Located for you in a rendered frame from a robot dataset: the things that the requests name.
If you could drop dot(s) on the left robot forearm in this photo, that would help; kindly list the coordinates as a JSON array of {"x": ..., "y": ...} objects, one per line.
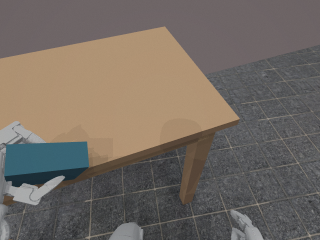
[{"x": 5, "y": 229}]

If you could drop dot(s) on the table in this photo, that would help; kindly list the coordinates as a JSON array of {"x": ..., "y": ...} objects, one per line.
[{"x": 131, "y": 97}]

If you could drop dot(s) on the robot right hand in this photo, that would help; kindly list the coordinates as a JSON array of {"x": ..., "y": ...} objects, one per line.
[{"x": 250, "y": 232}]

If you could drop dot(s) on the left robot thigh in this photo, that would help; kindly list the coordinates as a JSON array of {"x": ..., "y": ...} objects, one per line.
[{"x": 128, "y": 231}]

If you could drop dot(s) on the sponge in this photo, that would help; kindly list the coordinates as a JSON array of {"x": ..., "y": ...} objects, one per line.
[{"x": 38, "y": 163}]

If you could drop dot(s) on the robot left hand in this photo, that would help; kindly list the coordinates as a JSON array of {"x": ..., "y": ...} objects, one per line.
[{"x": 28, "y": 194}]

